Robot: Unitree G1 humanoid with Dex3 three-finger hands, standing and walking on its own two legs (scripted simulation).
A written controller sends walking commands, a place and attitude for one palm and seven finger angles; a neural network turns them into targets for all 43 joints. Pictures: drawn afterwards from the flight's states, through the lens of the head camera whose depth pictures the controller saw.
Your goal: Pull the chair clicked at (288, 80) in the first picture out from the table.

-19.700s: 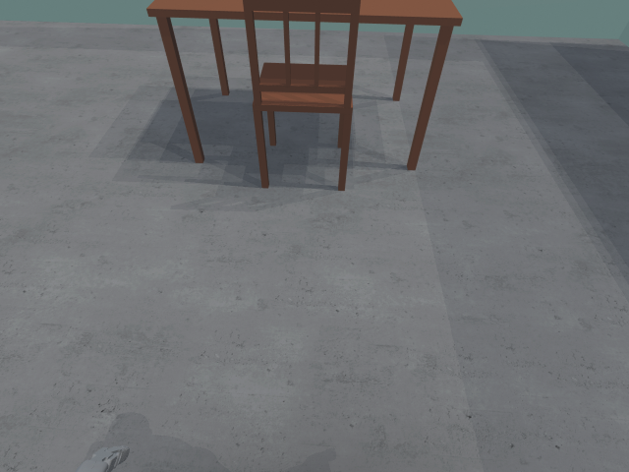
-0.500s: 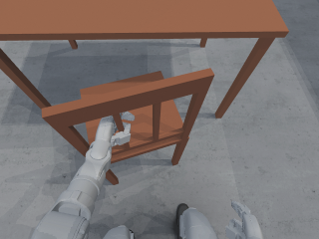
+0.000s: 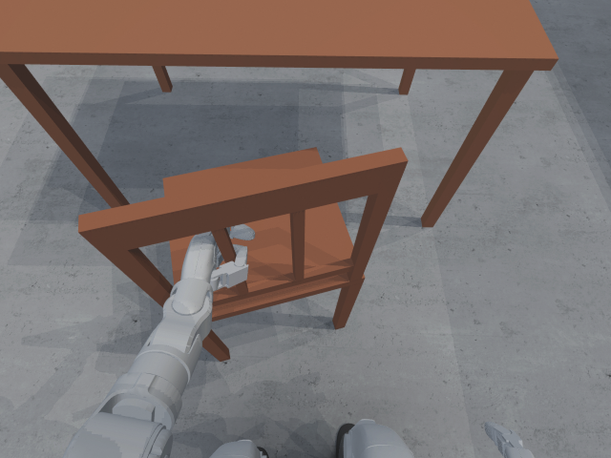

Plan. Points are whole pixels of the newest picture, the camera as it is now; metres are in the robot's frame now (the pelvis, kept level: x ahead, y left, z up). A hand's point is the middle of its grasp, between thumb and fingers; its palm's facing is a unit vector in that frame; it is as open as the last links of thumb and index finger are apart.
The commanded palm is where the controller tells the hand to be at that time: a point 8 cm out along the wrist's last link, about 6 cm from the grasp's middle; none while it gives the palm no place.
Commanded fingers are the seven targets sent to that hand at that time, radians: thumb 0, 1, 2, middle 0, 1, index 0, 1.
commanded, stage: step backward, pulling the chair out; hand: left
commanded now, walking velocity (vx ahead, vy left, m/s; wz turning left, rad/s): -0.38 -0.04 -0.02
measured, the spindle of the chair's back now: (232, 262) +0.39 +0.12 -0.10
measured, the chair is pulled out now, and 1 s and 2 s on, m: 0.26 0.41 0.61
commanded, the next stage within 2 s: stop walking, hand still on the chair in 1.40 s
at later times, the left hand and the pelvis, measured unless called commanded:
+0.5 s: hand (229, 316) +0.29 +0.11 -0.05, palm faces -0.12 -0.98 -0.16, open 5.1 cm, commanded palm +0.28 +0.16 -0.06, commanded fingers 0.00 0.90 0.90 -0.50 -1.45 -0.50 -1.45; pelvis -0.08 +0.02 +0.00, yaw -2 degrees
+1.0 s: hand (221, 381) +0.21 +0.11 -0.05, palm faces -0.15 -0.98 -0.15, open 5.1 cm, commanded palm +0.19 +0.16 -0.06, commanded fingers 0.00 0.90 0.90 -0.50 -1.45 -0.50 -1.45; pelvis -0.17 +0.04 +0.01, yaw -3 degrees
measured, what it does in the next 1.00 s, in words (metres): walks backwards: right foot, then left foot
